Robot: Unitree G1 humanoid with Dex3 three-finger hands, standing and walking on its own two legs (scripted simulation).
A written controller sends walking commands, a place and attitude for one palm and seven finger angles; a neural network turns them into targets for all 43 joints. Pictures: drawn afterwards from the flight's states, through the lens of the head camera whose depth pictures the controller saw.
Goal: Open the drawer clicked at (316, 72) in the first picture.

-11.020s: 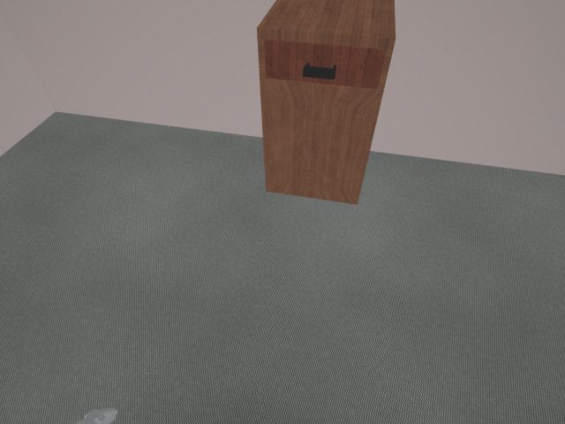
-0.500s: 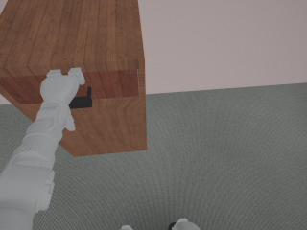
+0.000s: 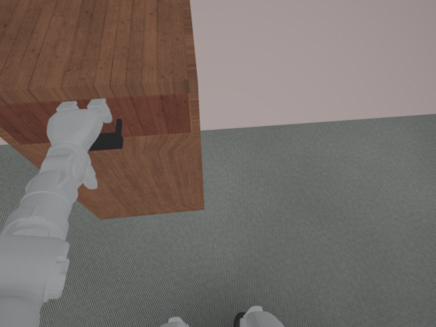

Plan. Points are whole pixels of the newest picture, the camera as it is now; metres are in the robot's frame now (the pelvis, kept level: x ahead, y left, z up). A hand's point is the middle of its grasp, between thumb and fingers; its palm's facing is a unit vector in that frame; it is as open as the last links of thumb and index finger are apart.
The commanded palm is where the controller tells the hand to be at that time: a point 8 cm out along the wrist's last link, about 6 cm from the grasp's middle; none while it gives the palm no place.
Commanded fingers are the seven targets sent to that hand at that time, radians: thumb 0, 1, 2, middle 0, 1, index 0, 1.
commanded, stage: lower the fingers behind the handle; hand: left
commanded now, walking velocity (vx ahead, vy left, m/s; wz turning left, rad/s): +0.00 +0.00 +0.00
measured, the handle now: (96, 133) +0.53 +0.26 -0.05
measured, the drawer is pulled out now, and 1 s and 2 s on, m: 0.00 0.00 0.00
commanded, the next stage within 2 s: close the thumb around the handle in 1.42 s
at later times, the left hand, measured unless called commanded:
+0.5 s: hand (95, 149) +0.48 +0.25 -0.04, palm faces -0.09 -0.05 -0.99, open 13.8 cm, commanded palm +0.47 +0.24 +0.02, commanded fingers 0.00 -0.50 0.30 -0.30 -1.20 -0.30 -1.20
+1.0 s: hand (99, 155) +0.48 +0.25 -0.07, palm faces -0.08 -0.03 -1.00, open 13.8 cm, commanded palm +0.48 +0.23 -0.02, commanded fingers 0.00 -0.50 0.30 -0.30 -1.20 -0.30 -1.20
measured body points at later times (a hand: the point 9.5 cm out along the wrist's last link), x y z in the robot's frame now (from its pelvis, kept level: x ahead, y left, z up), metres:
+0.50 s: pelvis -0.01 +0.01 -0.02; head +0.13 +0.02 +0.41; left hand +0.48 +0.25 +0.02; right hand -0.02 -0.27 -0.14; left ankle -0.03 +0.09 -0.70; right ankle +0.01 -0.11 -0.70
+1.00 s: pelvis -0.01 +0.02 -0.04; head +0.14 +0.03 +0.38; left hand +0.48 +0.25 -0.02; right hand -0.02 -0.26 -0.16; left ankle -0.03 +0.09 -0.70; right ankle +0.01 -0.11 -0.70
